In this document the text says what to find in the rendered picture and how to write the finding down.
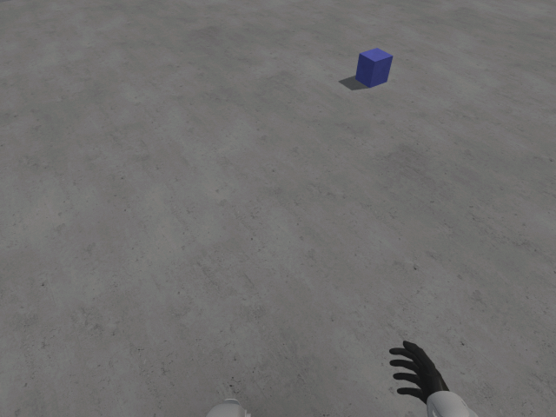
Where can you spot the left robot shin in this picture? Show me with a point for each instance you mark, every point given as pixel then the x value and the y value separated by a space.
pixel 232 401

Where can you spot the right robot forearm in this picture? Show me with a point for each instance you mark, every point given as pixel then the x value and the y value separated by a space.
pixel 447 404

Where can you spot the robot right hand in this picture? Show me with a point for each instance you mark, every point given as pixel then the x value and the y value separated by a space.
pixel 427 377

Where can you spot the carton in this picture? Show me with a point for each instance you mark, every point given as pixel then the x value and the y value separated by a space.
pixel 373 67

